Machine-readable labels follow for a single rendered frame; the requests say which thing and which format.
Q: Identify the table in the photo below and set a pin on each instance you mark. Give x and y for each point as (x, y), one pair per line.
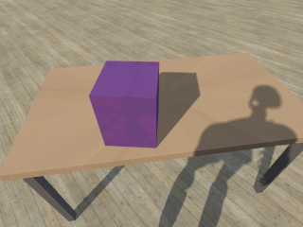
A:
(206, 105)

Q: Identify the carton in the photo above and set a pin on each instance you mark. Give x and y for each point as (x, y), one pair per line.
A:
(125, 100)

